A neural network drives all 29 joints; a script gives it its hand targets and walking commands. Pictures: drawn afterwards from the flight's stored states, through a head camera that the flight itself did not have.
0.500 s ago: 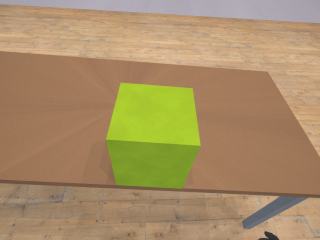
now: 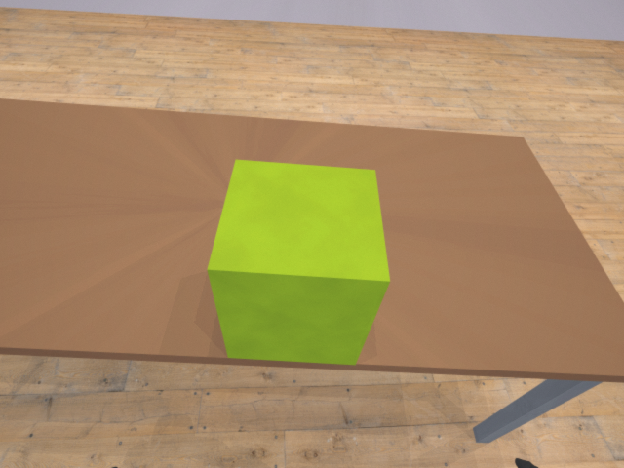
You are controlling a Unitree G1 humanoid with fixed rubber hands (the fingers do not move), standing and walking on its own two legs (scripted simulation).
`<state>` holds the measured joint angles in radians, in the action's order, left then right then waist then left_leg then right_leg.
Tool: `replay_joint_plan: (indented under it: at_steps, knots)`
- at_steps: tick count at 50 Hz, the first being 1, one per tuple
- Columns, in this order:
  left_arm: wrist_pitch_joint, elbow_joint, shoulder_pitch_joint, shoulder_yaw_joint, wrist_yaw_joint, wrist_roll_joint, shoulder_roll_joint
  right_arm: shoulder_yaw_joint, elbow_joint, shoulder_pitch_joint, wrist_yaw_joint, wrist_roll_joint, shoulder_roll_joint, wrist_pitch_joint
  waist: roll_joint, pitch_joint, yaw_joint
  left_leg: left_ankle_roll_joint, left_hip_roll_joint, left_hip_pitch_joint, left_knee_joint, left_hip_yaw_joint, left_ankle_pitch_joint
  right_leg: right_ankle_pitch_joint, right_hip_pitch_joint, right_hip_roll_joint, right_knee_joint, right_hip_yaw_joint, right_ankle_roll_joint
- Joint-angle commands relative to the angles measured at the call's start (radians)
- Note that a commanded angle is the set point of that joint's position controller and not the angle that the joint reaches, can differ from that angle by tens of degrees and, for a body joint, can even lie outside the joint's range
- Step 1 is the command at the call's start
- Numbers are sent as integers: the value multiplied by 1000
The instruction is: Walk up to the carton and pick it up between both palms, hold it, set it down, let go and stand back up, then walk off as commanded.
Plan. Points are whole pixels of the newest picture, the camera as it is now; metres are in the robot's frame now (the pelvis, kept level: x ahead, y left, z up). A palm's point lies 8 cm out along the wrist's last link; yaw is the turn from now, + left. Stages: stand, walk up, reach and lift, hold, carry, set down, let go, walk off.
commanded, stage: reach and lift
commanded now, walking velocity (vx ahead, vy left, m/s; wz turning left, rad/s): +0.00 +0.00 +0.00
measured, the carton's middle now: (298, 267) +0.41 +0.03 -0.01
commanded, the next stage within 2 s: none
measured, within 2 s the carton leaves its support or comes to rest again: neither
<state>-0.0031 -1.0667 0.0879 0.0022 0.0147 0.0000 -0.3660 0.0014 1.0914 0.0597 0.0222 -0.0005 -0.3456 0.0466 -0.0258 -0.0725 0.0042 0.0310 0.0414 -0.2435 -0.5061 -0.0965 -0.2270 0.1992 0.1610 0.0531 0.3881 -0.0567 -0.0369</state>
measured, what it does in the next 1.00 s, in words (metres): stands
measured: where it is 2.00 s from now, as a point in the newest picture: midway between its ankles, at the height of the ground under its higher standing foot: outside the picture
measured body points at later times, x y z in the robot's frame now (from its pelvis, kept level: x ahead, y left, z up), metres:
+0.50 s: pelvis +0.00 -0.02 -0.01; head +0.03 +0.01 +0.44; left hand +0.17 +0.23 -0.12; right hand +0.13 -0.30 -0.10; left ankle +0.03 +0.09 -0.74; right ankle +0.01 -0.10 -0.74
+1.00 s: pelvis -0.01 +0.01 -0.01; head +0.01 +0.05 +0.44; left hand +0.19 +0.25 -0.08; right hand +0.15 -0.23 -0.06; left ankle +0.03 +0.09 -0.74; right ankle +0.01 -0.10 -0.74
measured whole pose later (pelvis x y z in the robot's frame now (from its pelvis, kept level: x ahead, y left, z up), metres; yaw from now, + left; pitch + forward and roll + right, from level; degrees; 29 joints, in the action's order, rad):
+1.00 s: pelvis -0.01 +0.01 -0.01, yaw -3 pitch -4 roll -3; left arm 0.14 -0.32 0.22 -0.01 -0.08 -0.04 -0.28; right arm -0.02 0.66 0.20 -0.07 -0.02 -0.21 0.28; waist -0.05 -0.11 0.00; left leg 0.04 0.02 -0.24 -0.58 -0.05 -0.27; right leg 0.22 0.17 0.05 0.45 -0.06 -0.04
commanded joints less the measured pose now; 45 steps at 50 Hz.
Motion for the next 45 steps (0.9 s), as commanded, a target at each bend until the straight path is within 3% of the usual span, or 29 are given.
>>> replay_joint_plan:
  at_steps: [1, 2, 3, 5, 7, 9, 11, 12, 13, 14, 16, 17, 18, 20, 22, 25, 26, 28, 31, 32, 33, 37, 39, 41, 42, 43, 45]
  knots:
    - [153, 372, -402, -101, -62, -15, -244, -175, -97, -331, -37, -138, -99, 158, 52, 105, -37, -88, -68, -41, -3, 162, -148, 241, 115, -35, 123, -6, -12]
    - [251, 561, -369, -71, -79, 1, -194, -164, -63, -264, -66, -135, -140, 158, 77, 39, -55, -45, -112, -99, 14, 133, -248, 294, 92, -47, 157, -12, -29]
    - [289, 579, -346, -69, -88, 9, -179, -184, -92, -225, -74, -128, -165, 141, 68, 45, -71, -23, -125, -141, 30, 129, -319, 268, 66, -30, 186, -27, -24]
    - [329, 600, -311, -71, -88, 5, -142, -175, -107, -176, -86, -112, -171, 129, 77, 42, -53, -20, -132, -220, 52, 115, -361, 227, -18, -45, 199, -15, -31]
    - [394, 621, -232, -106, -74, -17, -131, -152, -140, -126, -87, -78, -157, 114, 13, 93, -31, -42, -113, -123, 2, 119, -180, 133, -4, -65, 160, 0, -34]
    - [425, 614, -125, -132, -54, -60, -125, -135, -182, -56, -74, -54, -164, 106, 1, 114, -23, -53, -103, -52, 14, 136, -86, 70, -55, -51, 115, 3, -24]
    - [444, 648, -46, -136, -36, -84, -98, -129, -199, 7, -63, -15, -193, 98, 65, 120, -12, -55, -106, -22, 53, 136, 34, -107, -150, -12, 116, -30, -18]
    - [447, 628, 1, -161, -21, -93, -95, -123, -243, 18, -57, 4, -175, 98, 12, 128, 0, -48, -76, -2, 44, 148, 105, -154, -179, -14, 87, -11, -9]
    - [450, 620, 32, -168, -10, -109, -95, -113, -260, 18, -47, 9, -171, 96, -3, 137, 11, -55, -51, 47, 23, 154, 181, -230, -158, -17, 77, -9, -3]
    - [452, 613, 53, -186, -5, -130, -79, -84, -263, 37, -43, 30, -147, 90, -10, 112, 33, -58, -35, 55, 31, 158, 206, -284, -181, -28, 59, 4, 5]
    - [444, 618, 76, -202, 12, -138, -85, -78, -330, 56, -24, 36, -128, 96, -62, 117, 38, -51, -9, 75, 30, 156, 217, -365, -185, -48, 43, 24, 31]
    - [429, 650, 58, -202, 9, -126, -101, -85, -354, 37, -20, 44, -123, 101, -62, 160, 34, -56, -11, 78, 24, 144, 224, -386, -185, -54, 55, 33, 32]
    - [417, 667, 60, -224, 11, -127, -105, -76, -381, 39, -16, 46, -100, 117, -62, 163, 50, -50, -6, 66, 28, 150, 229, -426, -200, -61, 60, 38, 42]
    - [384, 735, 24, -221, -2, -107, -121, -77, -422, 43, -14, 51, -88, 137, -67, 198, 32, -50, -17, 60, 36, 147, 216, -416, -197, -75, 54, 51, 49]
    - [336, 808, -24, -237, -28, -88, -137, -81, -488, 40, -17, 33, -72, 168, -60, 211, 49, -42, -17, 43, 50, 148, 153, -328, -188, -91, 43, 69, 52]
    - [277, 916, -31, -184, -58, -30, -110, -110, -518, 55, -32, 22, -44, 192, -25, 221, 10, -46, -34, 97, 71, 139, 144, -218, -129, -68, 28, 52, 38]
    - [265, 893, -8, -182, -61, -22, -103, -110, -507, 71, -34, 24, -42, 193, -29, 207, 6, -41, -29, 95, 68, 140, 143, -216, -114, -64, 28, 54, 34]
    - [243, 889, 12, -141, -69, 2, -63, -112, -469, 86, -53, 35, -26, 187, 13, 153, -8, -46, -51, 93, 104, 138, 101, -94, -78, -53, -1, 51, 2]
    - [238, 817, 98, -132, -60, -10, -41, -116, -433, 146, -53, 20, -25, 176, 19, 115, -20, -40, -58, 83, 144, 155, 81, -75, -93, -47, -14, 39, -8]
    - [234, 787, 107, -132, -55, -13, -35, -118, -418, 146, -50, 17, -22, 175, 11, 105, -10, -34, -51, 105, 151, 156, 80, -69, -95, -48, -25, 43, -5]
    - [232, 805, 122, -122, -53, -18, -37, -131, -428, 158, -52, 19, -26, 173, 21, 126, -20, -39, -58, 105, 156, 153, 87, -72, -106, -43, -21, 34, -9]
    - [195, 853, 115, -101, -57, 9, -19, -160, -505, 110, -51, 21, -34, 217, 46, 141, -3, -49, -59, 103, 167, 144, 84, -53, -96, -31, -20, 32, -13]
    - [172, 904, 106, -71, -75, 23, -3, -184, -524, 89, -64, 31, -45, 233, 104, 170, -2, -64, -87, 66, 177, 118, 65, -71, -127, -18, 2, 16, -21]
    - [148, 892, 109, -54, -80, 31, 19, -201, -551, 72, -70, 16, -70, 248, 98, 173, -15, -52, -105, 26, 215, 106, -34, -44, -171, 6, 22, 5, -15]
    - [129, 905, 78, -44, -89, 33, 24, -197, -567, 51, -76, 28, -56, 253, 132, 165, -8, -46, -120, -44, 236, 98, -64, -44, -192, 10, 47, -2, -14]
    - [127, 896, 109, -18, -94, 29, 59, -204, -532, 67, -84, 40, -69, 256, 172, 154, -29, -45, -152, -58, 270, 77, -96, -66, -223, 28, 58, -16, -13]
    - [99, 914, 96, -25, -100, 17, 67, -212, -552, 65, -90, 45, -71, 274, 181, 165, -28, -41, -160, -79, 284, 80, -122, -69, -249, 33, 64, -12, -4]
